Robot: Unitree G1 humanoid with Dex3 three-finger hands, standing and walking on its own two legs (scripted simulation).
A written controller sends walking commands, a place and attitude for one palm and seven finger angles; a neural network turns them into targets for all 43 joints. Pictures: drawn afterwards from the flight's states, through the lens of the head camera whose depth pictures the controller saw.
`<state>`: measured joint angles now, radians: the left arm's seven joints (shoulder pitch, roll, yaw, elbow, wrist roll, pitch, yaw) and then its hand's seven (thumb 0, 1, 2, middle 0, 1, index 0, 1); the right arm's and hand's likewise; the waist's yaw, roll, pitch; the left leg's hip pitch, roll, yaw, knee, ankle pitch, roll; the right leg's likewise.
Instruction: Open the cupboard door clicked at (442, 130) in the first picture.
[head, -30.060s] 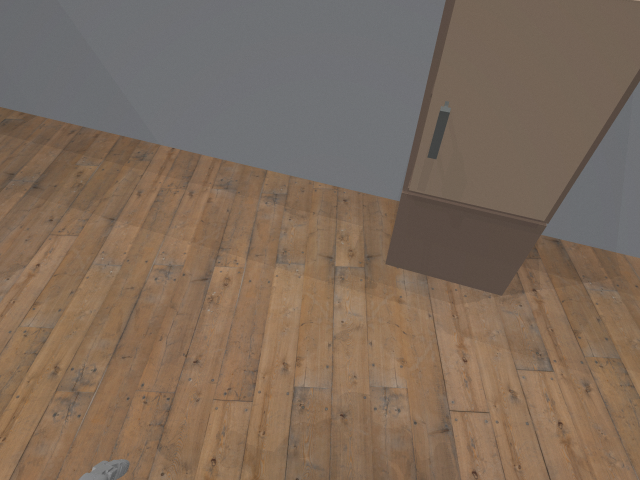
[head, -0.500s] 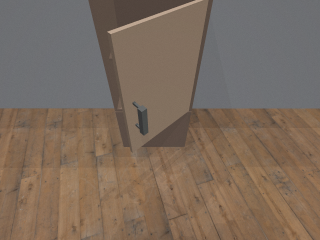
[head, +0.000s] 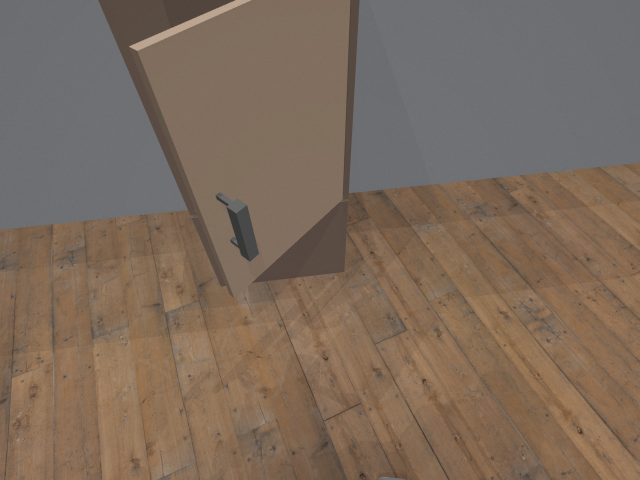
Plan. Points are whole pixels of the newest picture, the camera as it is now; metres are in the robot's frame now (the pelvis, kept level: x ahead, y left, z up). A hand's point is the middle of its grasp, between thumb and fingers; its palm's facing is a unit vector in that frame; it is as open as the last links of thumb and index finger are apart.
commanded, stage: walk to a spot facing it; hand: left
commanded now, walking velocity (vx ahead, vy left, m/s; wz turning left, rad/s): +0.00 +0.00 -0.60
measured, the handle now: (236, 226) +0.54 +0.21 -0.09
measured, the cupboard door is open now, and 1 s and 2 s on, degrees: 43 43 43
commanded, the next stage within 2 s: none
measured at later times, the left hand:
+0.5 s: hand out of the picture +0.07 +0.14 -0.15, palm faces -0.14 -0.96 -0.25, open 7.4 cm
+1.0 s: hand (220, 421) +0.21 +0.18 -0.16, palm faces -0.50 -0.84 -0.23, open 7.4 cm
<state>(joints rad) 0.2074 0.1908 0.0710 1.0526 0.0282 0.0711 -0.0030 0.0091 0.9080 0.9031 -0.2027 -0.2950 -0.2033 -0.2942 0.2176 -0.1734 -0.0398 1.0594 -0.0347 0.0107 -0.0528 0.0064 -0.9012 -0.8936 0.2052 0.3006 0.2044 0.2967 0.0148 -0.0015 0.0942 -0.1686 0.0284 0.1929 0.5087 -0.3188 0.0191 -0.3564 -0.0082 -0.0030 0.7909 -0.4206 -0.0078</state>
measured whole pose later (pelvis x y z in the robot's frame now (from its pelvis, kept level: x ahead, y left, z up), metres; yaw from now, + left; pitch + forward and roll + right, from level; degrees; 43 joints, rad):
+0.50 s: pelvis +0.01 -0.04 +0.01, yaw -15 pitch +1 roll +2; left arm 0.27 0.16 0.07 0.95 0.02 0.03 0.00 0.01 0.90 0.90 -0.21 -0.30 -0.21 -0.29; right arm 0.06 -0.24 -0.08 0.93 -0.02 0.06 -0.04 0.01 -0.90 -0.89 0.20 0.30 0.20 0.30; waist 0.05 0.01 0.08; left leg -0.49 0.03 -0.06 1.04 -0.35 -0.07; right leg -0.25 0.11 0.14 0.43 -0.18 -0.08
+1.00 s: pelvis +0.03 +0.02 +0.01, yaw -34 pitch +1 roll -2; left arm 0.19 0.29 0.11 0.92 0.03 0.07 -0.03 0.01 0.91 0.90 -0.20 -0.29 -0.20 -0.29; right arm 0.25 -0.18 -0.02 0.92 -0.03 0.00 -0.05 0.01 -0.90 -0.89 0.21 0.30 0.21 0.30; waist 0.02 -0.04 0.09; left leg -0.20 0.08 0.14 0.46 -0.28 0.02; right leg -0.53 -0.03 0.02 1.11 -0.36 0.07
